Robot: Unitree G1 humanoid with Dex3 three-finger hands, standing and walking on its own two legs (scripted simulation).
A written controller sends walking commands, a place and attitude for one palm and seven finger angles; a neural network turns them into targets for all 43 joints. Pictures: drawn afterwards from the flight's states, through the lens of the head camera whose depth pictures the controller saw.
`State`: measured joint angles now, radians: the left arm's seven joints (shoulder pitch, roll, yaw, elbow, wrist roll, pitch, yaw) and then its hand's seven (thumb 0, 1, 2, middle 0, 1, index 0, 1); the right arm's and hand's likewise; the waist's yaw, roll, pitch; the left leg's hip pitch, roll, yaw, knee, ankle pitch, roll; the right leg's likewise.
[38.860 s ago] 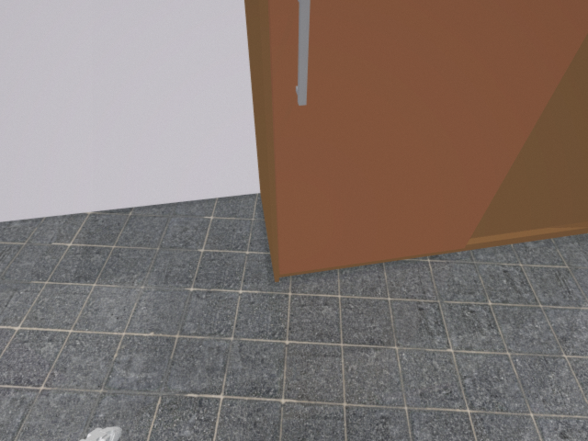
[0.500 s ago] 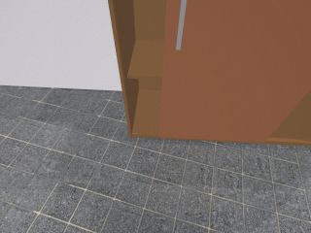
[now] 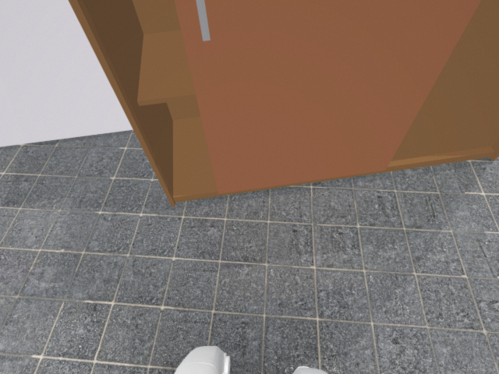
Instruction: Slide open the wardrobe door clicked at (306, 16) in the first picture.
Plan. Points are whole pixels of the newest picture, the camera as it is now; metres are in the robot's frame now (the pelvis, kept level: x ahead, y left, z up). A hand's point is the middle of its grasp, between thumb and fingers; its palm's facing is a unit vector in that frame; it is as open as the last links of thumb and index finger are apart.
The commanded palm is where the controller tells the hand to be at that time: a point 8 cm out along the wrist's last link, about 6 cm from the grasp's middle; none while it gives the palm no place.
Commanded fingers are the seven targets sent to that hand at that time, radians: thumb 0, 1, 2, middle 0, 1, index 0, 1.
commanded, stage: walk to a spot facing it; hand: left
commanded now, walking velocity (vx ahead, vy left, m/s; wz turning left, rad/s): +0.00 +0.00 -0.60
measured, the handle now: out of the picture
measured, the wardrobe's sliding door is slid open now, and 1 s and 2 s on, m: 0.21 0.21 0.21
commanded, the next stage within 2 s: turn to face it in 1.50 s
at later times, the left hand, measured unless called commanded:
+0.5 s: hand (124, 357) +0.14 +0.25 -0.15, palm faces -0.24 -0.94 -0.24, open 7.4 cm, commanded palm none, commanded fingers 0.00 0.90 0.90 -0.20 -0.30 -0.20 -0.30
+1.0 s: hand (181, 345) +0.17 +0.16 -0.16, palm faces -0.59 -0.78 -0.21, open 7.4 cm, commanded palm none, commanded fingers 0.00 0.90 0.90 -0.20 -0.30 -0.20 -0.30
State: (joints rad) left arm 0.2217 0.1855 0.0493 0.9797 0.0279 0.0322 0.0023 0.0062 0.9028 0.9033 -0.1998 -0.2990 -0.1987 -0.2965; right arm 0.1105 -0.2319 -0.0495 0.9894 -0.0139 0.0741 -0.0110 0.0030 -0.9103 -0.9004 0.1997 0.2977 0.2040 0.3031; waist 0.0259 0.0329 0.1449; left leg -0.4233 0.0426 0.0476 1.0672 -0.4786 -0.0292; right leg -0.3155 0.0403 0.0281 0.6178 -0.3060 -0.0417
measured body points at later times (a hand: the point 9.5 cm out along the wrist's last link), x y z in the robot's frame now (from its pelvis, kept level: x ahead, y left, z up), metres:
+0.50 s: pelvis -0.01 +0.06 +0.01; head +0.04 +0.07 +0.46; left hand +0.15 +0.30 -0.13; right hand +0.00 -0.21 -0.11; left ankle +0.01 +0.17 -0.73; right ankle -0.05 -0.08 -0.65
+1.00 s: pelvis -0.02 +0.05 +0.00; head +0.02 +0.04 +0.45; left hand +0.20 +0.20 -0.15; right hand -0.12 -0.21 -0.13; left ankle +0.06 +0.15 -0.73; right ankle -0.08 -0.07 -0.73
